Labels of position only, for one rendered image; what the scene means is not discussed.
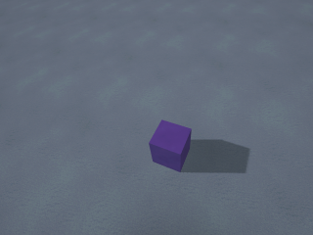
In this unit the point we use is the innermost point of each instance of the carton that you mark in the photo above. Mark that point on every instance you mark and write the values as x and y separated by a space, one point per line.
170 144

